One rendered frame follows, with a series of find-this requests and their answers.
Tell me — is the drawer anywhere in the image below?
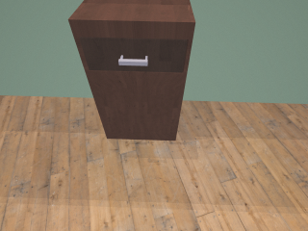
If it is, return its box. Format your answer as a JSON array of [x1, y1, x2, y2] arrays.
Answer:
[[79, 37, 188, 73]]

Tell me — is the handle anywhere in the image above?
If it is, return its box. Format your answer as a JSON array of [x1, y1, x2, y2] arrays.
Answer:
[[118, 55, 148, 66]]

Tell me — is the cabinet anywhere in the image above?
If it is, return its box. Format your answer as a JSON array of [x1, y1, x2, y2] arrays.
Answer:
[[68, 0, 196, 141]]

